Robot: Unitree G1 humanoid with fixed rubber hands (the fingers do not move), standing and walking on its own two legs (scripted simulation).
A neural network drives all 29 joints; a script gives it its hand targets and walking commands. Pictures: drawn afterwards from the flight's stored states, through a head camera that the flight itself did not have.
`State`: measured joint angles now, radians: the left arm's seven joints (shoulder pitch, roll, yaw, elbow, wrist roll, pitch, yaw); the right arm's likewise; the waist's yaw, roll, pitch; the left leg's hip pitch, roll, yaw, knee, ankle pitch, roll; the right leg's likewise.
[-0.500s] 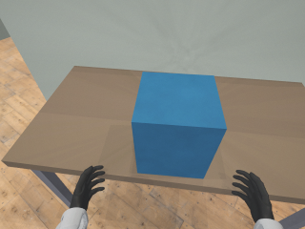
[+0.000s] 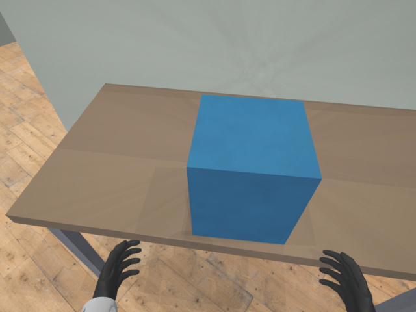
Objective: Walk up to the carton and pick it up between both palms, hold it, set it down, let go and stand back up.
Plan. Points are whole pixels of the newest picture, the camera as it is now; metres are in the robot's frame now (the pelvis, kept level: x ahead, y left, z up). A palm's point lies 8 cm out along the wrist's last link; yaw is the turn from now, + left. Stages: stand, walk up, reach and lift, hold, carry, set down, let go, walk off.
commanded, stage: set down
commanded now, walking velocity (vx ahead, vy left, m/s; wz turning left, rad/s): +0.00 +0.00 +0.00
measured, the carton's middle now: (244, 172) +0.39 -0.05 +0.04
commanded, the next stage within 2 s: let go in 0.98 s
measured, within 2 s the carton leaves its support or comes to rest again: neither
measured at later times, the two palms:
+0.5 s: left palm (107, 301) +0.16 +0.21 -0.05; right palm out of the picture +0.15 -0.23 -0.06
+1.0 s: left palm (104, 308) +0.15 +0.22 -0.09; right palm out of the picture +0.15 -0.24 -0.09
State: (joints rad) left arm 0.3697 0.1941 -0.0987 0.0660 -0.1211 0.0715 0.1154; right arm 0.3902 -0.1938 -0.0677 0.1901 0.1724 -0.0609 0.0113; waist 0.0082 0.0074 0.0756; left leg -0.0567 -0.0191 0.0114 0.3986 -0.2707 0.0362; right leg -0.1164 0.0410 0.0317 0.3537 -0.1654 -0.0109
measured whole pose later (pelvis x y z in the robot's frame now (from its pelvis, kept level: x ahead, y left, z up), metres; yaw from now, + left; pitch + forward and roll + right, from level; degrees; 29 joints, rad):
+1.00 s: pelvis +0.02 -0.01 +0.00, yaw +1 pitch -4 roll -1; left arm 0.24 0.18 0.01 0.51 0.01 0.09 0.03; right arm 0.24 -0.18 -0.07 0.70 0.02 -0.21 0.02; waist 0.02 0.01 0.09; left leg -0.04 -0.01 0.01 0.39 -0.29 0.03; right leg -0.10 0.05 0.01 0.36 -0.20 -0.02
